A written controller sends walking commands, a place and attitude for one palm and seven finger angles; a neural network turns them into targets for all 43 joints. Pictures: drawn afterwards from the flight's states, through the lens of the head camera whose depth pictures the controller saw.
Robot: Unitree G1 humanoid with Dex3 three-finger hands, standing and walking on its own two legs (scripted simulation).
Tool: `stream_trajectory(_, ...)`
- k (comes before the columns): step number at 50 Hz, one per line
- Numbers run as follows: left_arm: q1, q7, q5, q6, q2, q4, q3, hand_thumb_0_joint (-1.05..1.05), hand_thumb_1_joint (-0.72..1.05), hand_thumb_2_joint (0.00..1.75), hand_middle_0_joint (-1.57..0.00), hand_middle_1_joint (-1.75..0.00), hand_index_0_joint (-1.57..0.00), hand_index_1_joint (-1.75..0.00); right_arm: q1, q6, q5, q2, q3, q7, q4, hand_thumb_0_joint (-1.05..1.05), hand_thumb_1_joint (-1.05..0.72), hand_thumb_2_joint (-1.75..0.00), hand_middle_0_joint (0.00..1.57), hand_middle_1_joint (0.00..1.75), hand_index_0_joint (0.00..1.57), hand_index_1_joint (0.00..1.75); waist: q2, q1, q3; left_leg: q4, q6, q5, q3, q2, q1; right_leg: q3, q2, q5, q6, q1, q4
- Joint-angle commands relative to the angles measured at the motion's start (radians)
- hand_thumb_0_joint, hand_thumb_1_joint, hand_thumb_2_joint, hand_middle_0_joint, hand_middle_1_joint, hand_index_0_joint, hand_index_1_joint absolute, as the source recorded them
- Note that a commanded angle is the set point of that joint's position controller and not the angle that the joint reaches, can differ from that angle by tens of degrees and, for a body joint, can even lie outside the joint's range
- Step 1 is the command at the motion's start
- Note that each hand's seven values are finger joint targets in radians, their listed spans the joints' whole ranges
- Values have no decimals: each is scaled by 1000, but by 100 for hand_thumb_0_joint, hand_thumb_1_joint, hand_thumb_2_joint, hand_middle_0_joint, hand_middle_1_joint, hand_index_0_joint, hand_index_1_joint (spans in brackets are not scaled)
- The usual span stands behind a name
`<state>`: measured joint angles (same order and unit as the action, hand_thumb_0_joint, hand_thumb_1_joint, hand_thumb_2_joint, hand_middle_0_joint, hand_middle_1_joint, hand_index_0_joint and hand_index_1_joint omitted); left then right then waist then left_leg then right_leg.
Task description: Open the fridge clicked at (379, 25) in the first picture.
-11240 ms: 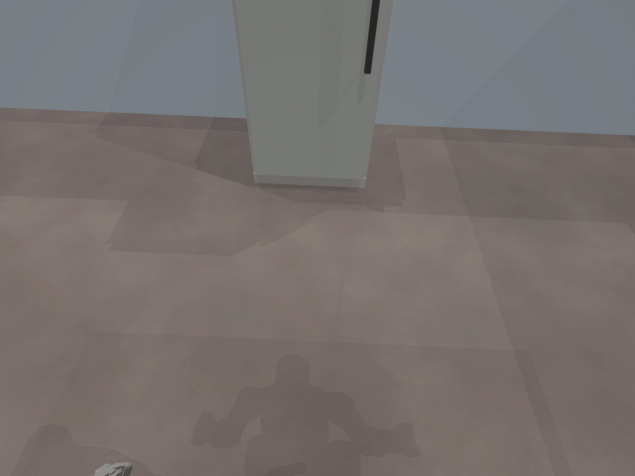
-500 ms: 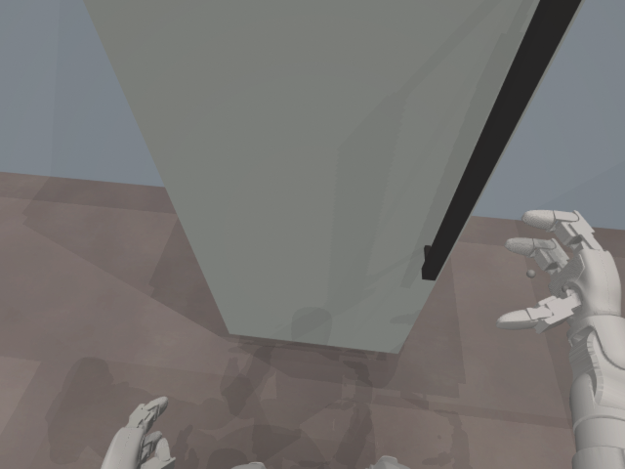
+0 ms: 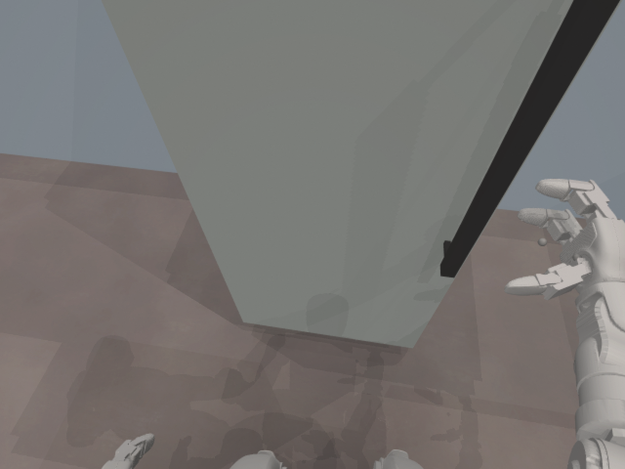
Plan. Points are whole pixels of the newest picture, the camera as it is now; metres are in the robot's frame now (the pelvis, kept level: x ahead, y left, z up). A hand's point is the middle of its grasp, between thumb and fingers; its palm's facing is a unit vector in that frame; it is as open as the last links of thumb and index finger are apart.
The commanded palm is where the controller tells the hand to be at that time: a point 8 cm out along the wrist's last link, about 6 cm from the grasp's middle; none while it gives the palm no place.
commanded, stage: move the hooked fingers beside the handle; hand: right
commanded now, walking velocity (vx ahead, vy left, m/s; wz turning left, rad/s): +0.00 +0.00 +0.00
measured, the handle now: (501, 155) +0.47 -0.17 +0.15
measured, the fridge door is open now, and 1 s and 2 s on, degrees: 0 0 0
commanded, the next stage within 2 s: feel for the door with the fingertips in 0.94 s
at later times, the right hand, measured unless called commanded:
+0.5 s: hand (541, 244) +0.40 -0.23 +0.07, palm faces +0.06 +1.00 -0.01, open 14.0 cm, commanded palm +0.38 -0.28 +0.07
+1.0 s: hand (534, 240) +0.41 -0.22 +0.07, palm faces +0.05 +1.00 -0.01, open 14.0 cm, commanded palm +0.38 -0.28 +0.07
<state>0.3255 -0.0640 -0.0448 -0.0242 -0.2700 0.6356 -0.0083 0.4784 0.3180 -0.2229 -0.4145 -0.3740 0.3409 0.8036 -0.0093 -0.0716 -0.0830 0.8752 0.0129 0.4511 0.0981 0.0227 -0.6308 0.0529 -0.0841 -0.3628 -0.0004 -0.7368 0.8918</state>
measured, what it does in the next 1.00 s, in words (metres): stands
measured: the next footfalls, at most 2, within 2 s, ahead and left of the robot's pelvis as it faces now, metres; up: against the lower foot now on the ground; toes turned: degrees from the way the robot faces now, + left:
none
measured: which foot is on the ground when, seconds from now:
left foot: down 0.00-1.00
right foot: down 0.00-1.00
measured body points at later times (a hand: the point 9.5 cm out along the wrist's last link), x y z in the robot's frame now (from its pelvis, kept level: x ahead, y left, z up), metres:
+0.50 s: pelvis +0.00 -0.01 +0.00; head +0.06 -0.02 +0.44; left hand +0.08 +0.26 -0.11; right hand +0.39 -0.29 +0.08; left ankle -0.01 +0.11 -0.69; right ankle +0.04 -0.12 -0.69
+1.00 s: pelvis +0.00 +0.00 +0.00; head +0.06 -0.01 +0.44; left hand +0.08 +0.26 -0.11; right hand +0.40 -0.28 +0.08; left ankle -0.01 +0.11 -0.69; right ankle +0.04 -0.12 -0.69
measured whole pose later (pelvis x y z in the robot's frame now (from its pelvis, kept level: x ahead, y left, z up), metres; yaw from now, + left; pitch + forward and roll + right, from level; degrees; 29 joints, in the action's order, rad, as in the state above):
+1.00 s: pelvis +0.00 +0.00 +0.00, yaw +0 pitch +12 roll +2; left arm 0.33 -0.05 -0.04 0.02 -0.26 0.61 -0.02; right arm 0.50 0.34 -0.20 -0.40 -0.35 0.28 0.84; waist -0.01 -0.07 -0.09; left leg 0.89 0.01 0.45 0.09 0.02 -0.65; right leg 0.05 -0.09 -0.37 0.00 -0.76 0.91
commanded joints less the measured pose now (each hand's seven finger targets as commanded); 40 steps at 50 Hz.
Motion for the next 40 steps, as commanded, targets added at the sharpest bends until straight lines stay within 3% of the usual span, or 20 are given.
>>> stream_trajectory(1,47,-6,2,-27,-161,-111,56,0,90,90,-20,-30,-20,-30,340,53,-13,-270,-64,-9,-138,0,50,-30,30,120,30,120,-29,5,-306,-126,-1,-302,-67,-42,52,-54,63,193,35,234,-88)
stream_trajectory(2,45,-5,2,-24,-159,-112,53,0,90,90,-20,-30,-20,-30,377,56,-9,-247,-36,-11,-148,0,50,-30,30,120,30,120,-43,-6,-304,-126,-1,-294,-67,-41,41,-54,63,188,36,236,-86)
stream_trajectory(4,58,-4,5,-20,-161,-106,55,0,90,90,-20,-30,-20,-30,439,74,1,-277,-52,-24,-160,0,50,-30,30,120,30,120,-60,-8,-343,-111,2,-292,-65,-46,26,-62,58,207,35,263,-77)
stream_trajectory(6,62,-2,6,-18,-155,-103,58,0,90,90,-20,-30,-20,-30,467,86,5,-239,-23,-34,-175,0,50,-30,30,120,30,120,-85,-13,-366,-105,5,-293,-59,-47,2,-69,55,230,30,306,-72)
stream_trajectory(9,69,6,9,-13,-156,-110,61,0,90,90,-20,-30,-20,-30,404,95,8,-239,-34,-49,-196,0,50,-30,30,120,30,120,-99,6,-419,-97,8,-323,-56,-53,20,-72,54,278,27,343,-72)
stream_trajectory(13,59,12,7,2,-157,-129,62,0,90,90,-20,-30,-20,-30,286,68,-1,-256,-74,-59,-180,0,50,-30,30,120,30,120,-37,25,-371,-106,6,-346,-57,-54,71,-57,58,264,33,277,-81)
stream_trajectory(15,53,13,3,11,-156,-138,57,0,90,90,-20,-30,-20,-30,274,56,-1,-258,-75,-57,-177,0,50,-30,30,120,30,120,-13,18,-331,-115,0,-352,-61,-52,81,-47,59,240,34,240,-92)
stream_trajectory(17,45,12,3,11,-152,-146,59,0,90,90,-20,-30,-20,-30,303,65,2,-252,-64,-57,-225,0,50,-30,30,120,30,120,-63,19,-335,-113,4,-331,-61,-52,69,-49,60,231,32,257,-96)
stream_trajectory(20,45,7,4,9,-151,-140,57,0,90,90,-20,-30,-20,-30,330,84,-10,-244,-59,-55,-247,0,50,-30,30,120,30,120,-48,6,-342,-116,2,-327,-64,-56,62,-52,58,228,34,273,-89)
stream_trajectory(22,40,3,1,5,-149,-127,57,0,90,90,-20,-30,-20,-30,391,93,-8,-208,-16,-46,-236,0,50,-30,30,120,30,120,-55,-15,-314,-120,2,-287,-61,-55,24,-57,57,195,33,277,-87)
stream_trajectory(24,41,0,1,0,-151,-122,57,0,90,90,-20,-30,-20,-30,399,101,-8,-194,2,-39,-245,0,50,-30,30,120,30,120,-81,-15,-347,-118,6,-289,-62,-57,15,-61,57,210,33,316,-84)
stream_trajectory(27,37,-1,1,-3,-151,-112,55,0,90,90,-20,-30,-20,-30,421,89,-2,-163,39,-40,-219,0,50,-30,30,120,30,120,-89,-20,-321,-120,9,-234,-48,-54,-27,-79,53,177,26,322,-91)
stream_trajectory(29,40,-1,2,-3,-157,-108,54,0,90,90,-20,-30,-20,-30,409,77,-3,-168,28,-47,-165,0,50,-30,30,120,30,120,-30,-20,-307,-123,6,-228,-48,-55,-20,-79,56,159,30,290,-91)
stream_trajectory(33,40,2,8,-1,-158,-121,54,0,90,90,-20,-30,-20,-30,421,86,7,-226,-21,-67,-204,0,50,-30,30,120,30,120,-76,11,-370,-103,14,-260,-52,-51,15,-82,59,203,27,307,-83)
stream_trajectory(34,37,5,7,0,-153,-126,54,0,90,90,-20,-30,-20,-30,386,86,12,-215,-15,-72,-208,0,50,-30,30,120,30,120,-93,16,-390,-100,13,-279,-52,-52,14,-80,58,229,24,331,-85)
stream_trajectory(35,35,8,6,2,-150,-128,53,0,90,90,-20,-30,-20,-30,397,85,12,-196,2,-76,-213,0,50,-30,30,120,30,120,-88,6,-375,-104,10,-273,-51,-52,4,-79,56,223,23,328,-84)
stream_trajectory(38,38,8,8,6,-155,-129,51,0,90,90,-20,-30,-20,-30,380,85,12,-226,-29,-87,-186,0,50,-30,30,120,30,120,-47,10,-338,-108,10,-262,-53,-55,21,-75,57,196,27,282,-86)
stream_trajectory(39,31,9,4,8,-153,-129,49,0,90,90,-20,-30,-20,-30,389,82,15,-208,-7,-85,-173,0,50,-30,30,120,30,120,-39,-2,-319,-111,6,-266,-55,-54,18,-70,58,185,28,268,-89)
stream_trajectory(40,32,9,6,8,-153,-130,53,0,90,90,-20,-30,-20,-30,382,80,12,-217,-23,-84,-172,0,50,-30,30,120,30,120,-50,6,-325,-113,5,-273,-59,-52,25,-64,59,184,28,264,-87)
